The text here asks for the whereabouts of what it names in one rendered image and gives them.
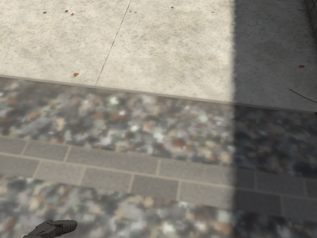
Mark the robot left hand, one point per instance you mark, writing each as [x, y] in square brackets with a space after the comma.
[51, 229]

